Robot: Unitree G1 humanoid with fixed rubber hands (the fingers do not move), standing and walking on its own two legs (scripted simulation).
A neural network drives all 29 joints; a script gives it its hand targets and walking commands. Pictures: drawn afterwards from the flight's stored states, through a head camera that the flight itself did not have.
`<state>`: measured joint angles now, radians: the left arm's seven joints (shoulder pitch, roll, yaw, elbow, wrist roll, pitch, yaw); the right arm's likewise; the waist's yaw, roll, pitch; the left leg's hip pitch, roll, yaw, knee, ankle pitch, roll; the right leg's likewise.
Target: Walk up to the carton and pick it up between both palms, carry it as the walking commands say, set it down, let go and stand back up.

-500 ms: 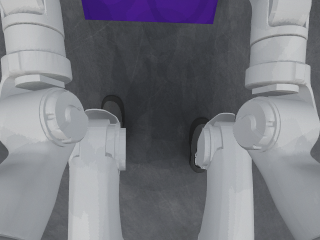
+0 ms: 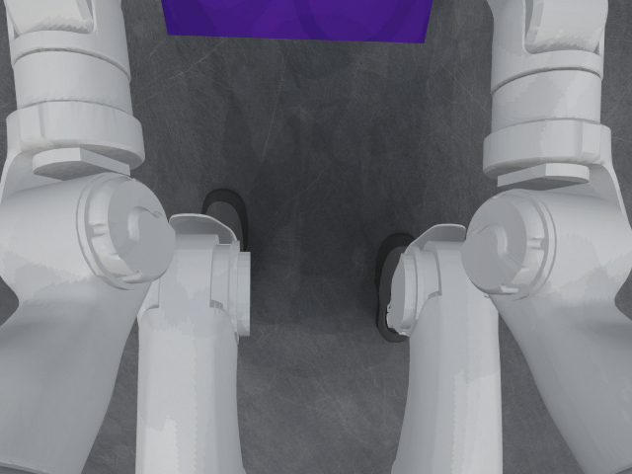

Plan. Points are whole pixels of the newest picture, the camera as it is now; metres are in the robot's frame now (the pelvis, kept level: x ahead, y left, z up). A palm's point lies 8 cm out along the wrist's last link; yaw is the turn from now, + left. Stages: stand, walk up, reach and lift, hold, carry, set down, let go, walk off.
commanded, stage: set down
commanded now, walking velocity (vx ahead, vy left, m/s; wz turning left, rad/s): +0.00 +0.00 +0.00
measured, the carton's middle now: out of the picture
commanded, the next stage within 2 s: let go in 1.74 s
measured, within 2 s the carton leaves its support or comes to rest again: rests again in 0.24 s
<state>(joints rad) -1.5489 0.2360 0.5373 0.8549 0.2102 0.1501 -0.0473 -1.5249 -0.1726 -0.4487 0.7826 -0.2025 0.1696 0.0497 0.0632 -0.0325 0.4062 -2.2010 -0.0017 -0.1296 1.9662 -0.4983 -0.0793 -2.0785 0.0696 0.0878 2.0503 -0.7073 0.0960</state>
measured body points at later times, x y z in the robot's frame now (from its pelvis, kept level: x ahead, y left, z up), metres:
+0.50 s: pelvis -0.02 +0.00 -0.02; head +0.38 +0.03 +0.17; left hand +0.54 +0.26 -0.22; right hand +0.59 -0.11 -0.21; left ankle +0.12 +0.16 -0.39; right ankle +0.07 -0.15 -0.39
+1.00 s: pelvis -0.03 -0.01 +0.03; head +0.34 +0.03 +0.27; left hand +0.55 +0.26 -0.08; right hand +0.60 -0.11 -0.08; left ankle +0.12 +0.16 -0.39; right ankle +0.07 -0.15 -0.39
